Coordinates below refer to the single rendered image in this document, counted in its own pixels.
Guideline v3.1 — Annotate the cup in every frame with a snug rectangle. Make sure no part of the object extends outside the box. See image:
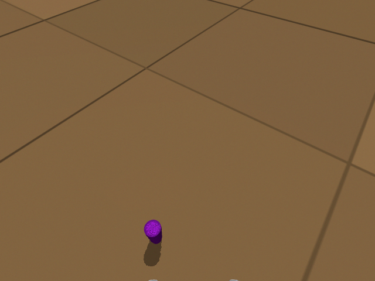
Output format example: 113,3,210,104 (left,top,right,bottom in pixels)
144,220,162,244

